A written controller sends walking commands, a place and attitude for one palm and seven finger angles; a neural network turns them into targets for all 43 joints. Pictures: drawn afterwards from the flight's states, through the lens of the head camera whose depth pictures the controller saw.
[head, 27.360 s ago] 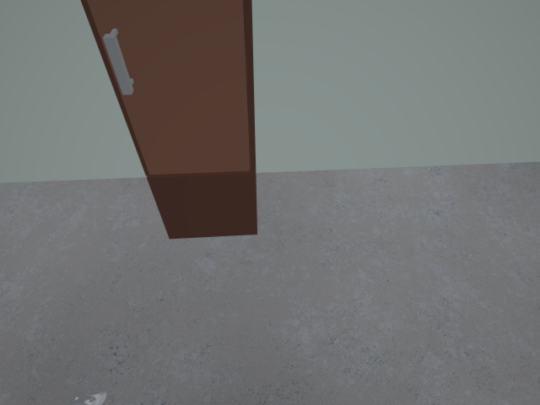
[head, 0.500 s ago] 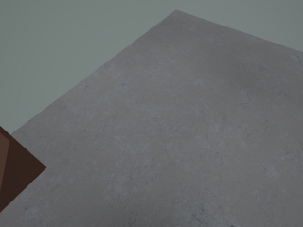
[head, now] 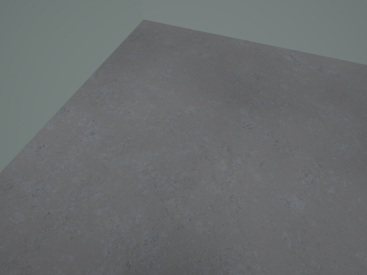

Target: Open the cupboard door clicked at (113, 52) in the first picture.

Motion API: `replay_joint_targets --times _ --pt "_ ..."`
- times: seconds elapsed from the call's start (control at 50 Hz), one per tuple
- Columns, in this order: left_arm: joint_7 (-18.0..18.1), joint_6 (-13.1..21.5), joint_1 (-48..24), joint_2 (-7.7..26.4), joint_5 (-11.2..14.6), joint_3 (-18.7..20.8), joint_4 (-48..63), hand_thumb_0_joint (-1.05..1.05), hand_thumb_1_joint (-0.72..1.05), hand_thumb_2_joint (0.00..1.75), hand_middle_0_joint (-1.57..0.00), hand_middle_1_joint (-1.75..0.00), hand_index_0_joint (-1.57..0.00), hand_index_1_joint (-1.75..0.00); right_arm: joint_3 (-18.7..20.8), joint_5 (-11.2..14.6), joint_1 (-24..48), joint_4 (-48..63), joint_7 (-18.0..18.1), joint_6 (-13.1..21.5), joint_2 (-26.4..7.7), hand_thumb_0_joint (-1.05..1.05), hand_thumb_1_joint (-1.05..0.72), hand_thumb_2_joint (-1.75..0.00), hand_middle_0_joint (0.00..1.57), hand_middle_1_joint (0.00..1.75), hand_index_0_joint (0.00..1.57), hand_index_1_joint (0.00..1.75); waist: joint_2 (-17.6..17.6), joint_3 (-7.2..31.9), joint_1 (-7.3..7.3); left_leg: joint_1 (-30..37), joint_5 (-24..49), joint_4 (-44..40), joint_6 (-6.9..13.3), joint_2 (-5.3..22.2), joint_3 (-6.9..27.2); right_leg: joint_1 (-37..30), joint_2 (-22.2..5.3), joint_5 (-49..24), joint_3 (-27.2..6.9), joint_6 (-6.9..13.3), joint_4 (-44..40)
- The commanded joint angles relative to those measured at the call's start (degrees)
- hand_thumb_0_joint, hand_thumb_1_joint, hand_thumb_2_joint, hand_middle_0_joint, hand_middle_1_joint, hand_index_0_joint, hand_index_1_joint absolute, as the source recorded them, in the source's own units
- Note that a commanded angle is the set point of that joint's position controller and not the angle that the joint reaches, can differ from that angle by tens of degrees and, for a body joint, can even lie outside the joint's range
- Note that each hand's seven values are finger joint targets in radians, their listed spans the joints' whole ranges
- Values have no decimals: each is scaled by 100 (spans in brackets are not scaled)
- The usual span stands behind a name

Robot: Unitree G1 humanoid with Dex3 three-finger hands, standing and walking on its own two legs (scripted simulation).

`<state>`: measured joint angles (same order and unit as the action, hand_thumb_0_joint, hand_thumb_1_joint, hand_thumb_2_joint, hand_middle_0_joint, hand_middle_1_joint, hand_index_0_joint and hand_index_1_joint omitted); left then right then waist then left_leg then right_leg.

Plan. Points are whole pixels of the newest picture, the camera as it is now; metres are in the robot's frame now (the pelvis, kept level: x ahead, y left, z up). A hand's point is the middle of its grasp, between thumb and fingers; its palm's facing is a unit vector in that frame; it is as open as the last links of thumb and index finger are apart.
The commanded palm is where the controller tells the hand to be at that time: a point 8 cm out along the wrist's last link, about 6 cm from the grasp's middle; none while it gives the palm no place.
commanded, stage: walk to a spot facing it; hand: left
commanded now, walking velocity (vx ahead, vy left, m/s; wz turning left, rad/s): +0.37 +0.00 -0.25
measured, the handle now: out of the picture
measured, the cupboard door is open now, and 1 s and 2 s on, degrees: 49 49 49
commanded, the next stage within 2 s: turn to face it in 0.88 s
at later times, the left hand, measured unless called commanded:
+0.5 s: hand (125, 223) +0.27 +0.16 -0.18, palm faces -0.09 -0.98 -0.15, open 7.3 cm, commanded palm none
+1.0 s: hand (149, 157) +0.50 +0.12 -0.18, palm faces -0.12 -0.98 -0.17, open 7.3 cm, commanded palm none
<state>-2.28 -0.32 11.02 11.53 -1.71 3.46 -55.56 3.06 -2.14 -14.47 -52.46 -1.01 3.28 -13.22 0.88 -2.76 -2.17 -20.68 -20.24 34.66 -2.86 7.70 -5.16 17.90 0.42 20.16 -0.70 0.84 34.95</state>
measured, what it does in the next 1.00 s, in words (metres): walks ahead: right foot, then left foot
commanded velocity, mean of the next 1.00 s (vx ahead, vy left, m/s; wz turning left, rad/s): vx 0.33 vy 0.00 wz -0.11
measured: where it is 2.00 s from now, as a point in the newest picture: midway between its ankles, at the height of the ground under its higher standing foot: (202, 187)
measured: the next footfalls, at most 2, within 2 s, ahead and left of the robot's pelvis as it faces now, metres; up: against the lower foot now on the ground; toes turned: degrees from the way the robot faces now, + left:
right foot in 0.26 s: +0.20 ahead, -0.16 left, +0.00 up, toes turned -8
left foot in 0.46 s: +0.29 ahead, +0.12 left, +0.00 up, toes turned +4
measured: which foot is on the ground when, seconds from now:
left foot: down 0.00-0.24, up 0.26-0.44, down 0.46-0.70, up 0.72-0.94, down 0.96-1.00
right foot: down 0.00-0.00, up 0.02-0.24, down 0.26-0.44, up 0.46-0.68, down 0.70-0.96, up 0.98-1.00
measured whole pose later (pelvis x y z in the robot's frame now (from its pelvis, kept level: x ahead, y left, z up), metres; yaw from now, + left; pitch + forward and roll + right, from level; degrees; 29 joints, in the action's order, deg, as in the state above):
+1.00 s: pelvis +0.47 -0.06 +0.00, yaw -10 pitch +0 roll -1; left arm -0.9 1.8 18.1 11.1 -1.2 3.8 -62.3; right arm 3.3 -2.4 -9.7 -56.1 -1.1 4.4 -10.3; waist 1.0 -2.2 0.1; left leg -21.3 -11.7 35.2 -0.4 7.3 -8.5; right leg 12.6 -1.7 26.0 4.4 0.1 41.7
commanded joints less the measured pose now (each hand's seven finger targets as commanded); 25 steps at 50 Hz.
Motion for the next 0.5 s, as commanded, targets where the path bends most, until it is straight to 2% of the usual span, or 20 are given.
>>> replay_joint_targets --times 0.0,0.02,0.04,0.06,0.1,0.14,0.18,0.2,0.22,0.24,0.26,0.28,0.3,0.34,0.38,0.4,0.42,0.44,0.46,0.48 --pt "-68 316 -1236 461 71 173 1041 0 90 90 -20 -30 -20 -30 304 -100 -1960 -297 227 69 -1401 0 -90 -90 20 30 20 30 -1096 38 -684 2081 -1624 -2693 1513 2452 3749 3000 -410 975 -128 48 2852" --pt "-49 326 -1378 460 1 150 970 0 90 90 -20 -30 -20 -30 263 -115 -1768 -260 205 107 -1266 0 -90 -90 20 30 20 30 -974 -85 -566 1902 -714 -2487 1395 2207 3364 3132 -489 729 -133 8 3292" --pt "-60 328 -1349 335 -18 135 880 0 90 90 -20 -30 -20 -30 207 -103 -1537 -271 203 142 -1003 0 -90 -90 20 30 20 30 -1217 -303 -412 1765 385 -2314 1212 1922 2602 3110 -626 435 -112 -19 3284" --pt "-101 309 -1242 256 -8 88 789 0 90 90 -20 -30 -20 -30 141 -92 -1338 -281 206 167 -812 0 -90 -90 20 30 20 30 -1220 -266 -249 1770 1368 -2100 963 1535 1676 2787 -670 255 32 -43 2816" --pt "-162 276 -1091 114 39 2 652 0 90 90 -20 -30 -20 -30 126 -84 -1256 -357 205 177 -778 0 -90 -90 20 30 20 30 -1316 213 -189 1797 2474 -1742 644 1001 310 1636 -507 146 552 -42 1303" --pt "-167 285 -801 122 55 4 490 0 90 90 -20 -30 -20 -30 132 -51 -1195 -429 186 120 -798 0 -90 -90 20 30 20 30 -1227 470 -110 1554 2310 -1444 549 837 -88 479 -116 -227 1003 13 264" --pt "-116 290 73 389 37 128 152 0 90 90 -20 -30 -20 -30 124 16 -1051 -460 165 58 -725 0 -90 -90 20 30 20 30 -487 685 338 776 1883 -588 360 609 -378 -1264 100 -792 1048 135 -442" --pt "-41 313 848 794 15 255 -67 0 90 90 -20 -30 -20 -30 74 86 -833 -362 122 55 -508 0 -90 -90 20 30 20 30 338 862 763 -442 1226 554 163 292 -739 -2611 -671 -130 -27 451 -790" --pt "64 316 1623 1452 18 432 -279 0 90 90 -20 -30 -20 -30 -17 157 -388 -67 67 60 -83 0 -90 -90 20 30 20 30 1816 854 1098 -1911 -941 2125 -3 -367 -922 -3294 -2138 114 -2286 1149 -1789" --pt "102 254 1690 1596 115 456 -332 0 90 90 -20 -30 -20 -30 27 124 146 89 69 29 -207 0 -90 -90 20 30 20 30 1284 441 1221 -2417 -1665 3051 68 -158 -77 -2803 -2569 392 -2860 1529 -2257" --pt "163 218 1165 1455 82 401 -205 0 90 90 -20 -30 -20 -30 84 136 181 94 59 34 -176 0 -90 -90 20 30 20 30 1290 83 877 -2363 -1408 3163 87 181 302 -1999 -2469 948 -2542 1500 -2197" --pt "222 256 729 1026 42 314 -100 0 90 90 -20 -30 -20 -30 113 86 218 -8 70 2 -236 0 -90 -90 20 30 20 30 1562 -156 637 -2163 -1123 2959 89 314 497 -1389 -2184 544 -2040 1267 -2170" --pt "246 300 494 845 30 248 -39 0 90 90 -20 -30 -20 -30 113 58 131 -113 50 -44 -182 0 -90 -90 20 30 20 30 1466 -154 442 -1724 -890 2653 75 380 512 -917 -2057 47 -1569 1133 -2159" --pt "239 362 167 832 -3 257 2 0 90 90 -20 -30 -20 -30 68 59 -125 -249 -16 -71 92 0 -90 -90 20 30 20 30 838 -52 140 -640 -503 1195 57 276 285 -240 -1803 -435 -881 955 -2040" --pt "172 371 -25 847 58 259 -50 0 90 90 -20 -30 -20 -30 43 8 -915 -587 -24 -20 188 0 -90 -90 20 30 20 30 175 190 -227 985 854 -230 -42 -226 -484 352 -1236 176 -303 635 -1494" --pt "131 346 -12 668 80 220 -42 0 90 90 -20 -30 -20 -30 85 -10 -1454 -797 16 29 -62 0 -90 -90 20 30 20 30 -631 279 -393 1779 665 -632 -17 -211 -410 790 -862 391 -61 481 -668" --pt "102 318 -18 246 77 128 79 0 90 90 -20 -30 -20 -30 232 -73 -2096 -931 71 82 -607 0 -90 -90 20 30 20 30 -2215 350 -617 2312 -309 -1514 368 945 1496 1755 -178 640 440 168 1161" --pt "90 341 -370 186 83 93 336 0 90 90 -20 -30 -20 -30 276 -112 -2614 -950 179 95 -971 0 -90 -90 20 30 20 30 -2438 460 -834 2624 -528 -2311 1048 2037 3023 2464 8 1211 452 73 2597" --pt "64 410 -885 244 46 112 526 0 90 90 -20 -30 -20 -30 282 -104 -2487 -905 209 95 -1013 0 -90 -90 20 30 20 30 -1355 109 -802 2605 248 -2150 1425 2234 3246 2985 -327 982 94 129 3353" --pt "56 433 -1150 210 21 99 483 0 90 90 -20 -30 -20 -30 234 -116 -2306 -871 232 135 -873 0 -90 -90 20 30 20 30 -1103 -102 -697 2550 1713 -1894 1368 2081 2787 3314 -469 688 53 82 3767"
